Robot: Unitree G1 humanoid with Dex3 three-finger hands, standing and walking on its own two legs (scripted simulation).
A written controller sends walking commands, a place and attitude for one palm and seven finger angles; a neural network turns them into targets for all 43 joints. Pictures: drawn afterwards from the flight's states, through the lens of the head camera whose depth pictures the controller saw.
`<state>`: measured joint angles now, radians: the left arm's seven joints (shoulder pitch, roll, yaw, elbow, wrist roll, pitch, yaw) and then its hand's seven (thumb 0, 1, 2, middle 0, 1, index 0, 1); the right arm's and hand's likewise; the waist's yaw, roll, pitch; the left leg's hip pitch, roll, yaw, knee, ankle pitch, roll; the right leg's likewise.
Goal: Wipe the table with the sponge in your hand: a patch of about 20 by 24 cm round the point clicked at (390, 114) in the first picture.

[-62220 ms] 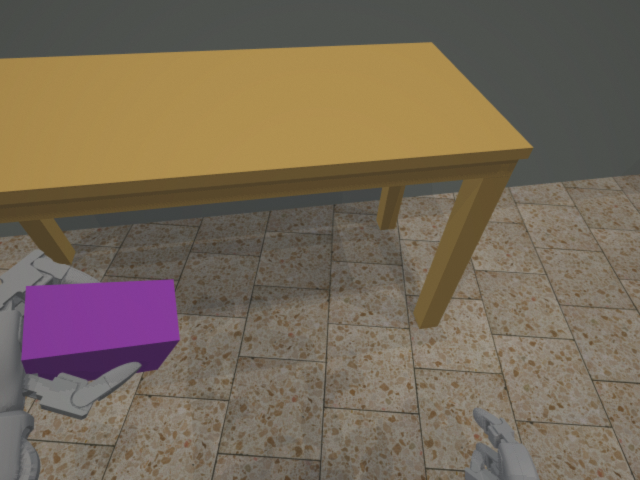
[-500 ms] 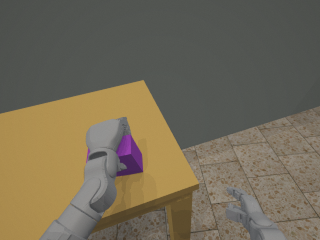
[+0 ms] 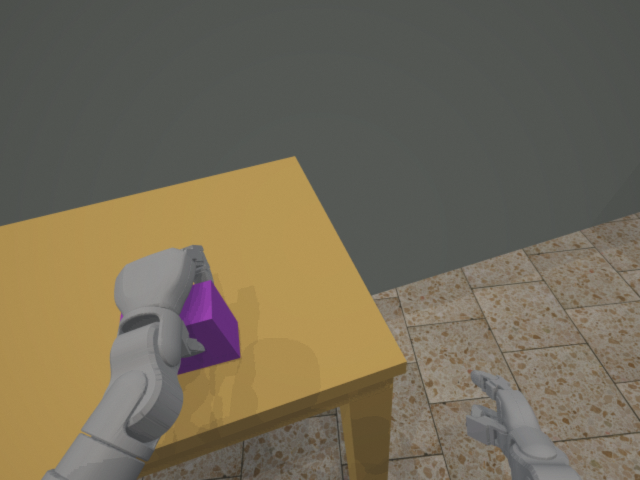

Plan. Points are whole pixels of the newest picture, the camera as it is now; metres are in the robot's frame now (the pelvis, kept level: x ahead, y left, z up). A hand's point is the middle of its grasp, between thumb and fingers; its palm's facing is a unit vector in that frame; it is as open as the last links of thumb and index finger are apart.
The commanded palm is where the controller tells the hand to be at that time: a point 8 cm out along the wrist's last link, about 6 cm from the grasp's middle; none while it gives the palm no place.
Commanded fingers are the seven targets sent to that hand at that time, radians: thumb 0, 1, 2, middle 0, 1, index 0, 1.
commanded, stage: wipe forward along the middle lane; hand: left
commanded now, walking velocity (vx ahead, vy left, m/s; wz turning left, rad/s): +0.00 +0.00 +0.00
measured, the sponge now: (189, 337) +0.28 +0.22 +0.05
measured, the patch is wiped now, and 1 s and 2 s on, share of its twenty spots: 1.00 1.00 1.00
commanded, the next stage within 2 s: slide back across to the first lane in 1.64 s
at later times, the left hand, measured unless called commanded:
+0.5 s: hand (186, 283) +0.33 +0.23 +0.10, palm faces +0.02 -0.10 -1.00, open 9.9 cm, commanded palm +0.30 +0.23 +0.15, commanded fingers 0.00 0.10 1.30 -1.20 -1.60 -1.20 -1.60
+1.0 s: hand (186, 263) +0.37 +0.24 +0.10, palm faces -0.03 -0.06 -1.00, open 9.9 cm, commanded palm +0.35 +0.25 +0.14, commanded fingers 0.00 0.10 1.30 -1.20 -1.60 -1.20 -1.60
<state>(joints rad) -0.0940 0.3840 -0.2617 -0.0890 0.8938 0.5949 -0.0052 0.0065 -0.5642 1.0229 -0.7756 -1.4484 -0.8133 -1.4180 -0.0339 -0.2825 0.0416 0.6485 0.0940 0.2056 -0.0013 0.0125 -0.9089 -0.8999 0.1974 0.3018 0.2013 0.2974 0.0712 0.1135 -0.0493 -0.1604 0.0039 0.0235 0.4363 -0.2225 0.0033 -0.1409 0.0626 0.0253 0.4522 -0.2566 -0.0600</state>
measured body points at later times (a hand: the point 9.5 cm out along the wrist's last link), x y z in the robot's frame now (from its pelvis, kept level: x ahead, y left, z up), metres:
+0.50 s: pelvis +0.00 +0.00 +0.00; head -0.02 -0.04 +0.45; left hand +0.32 +0.23 +0.16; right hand +0.24 -0.20 -0.09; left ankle +0.01 +0.12 -0.74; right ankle -0.01 -0.08 -0.74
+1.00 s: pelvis +0.00 +0.00 +0.00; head -0.01 -0.04 +0.45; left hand +0.36 +0.24 +0.16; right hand +0.20 -0.23 -0.11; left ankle +0.01 +0.12 -0.74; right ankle -0.01 -0.08 -0.74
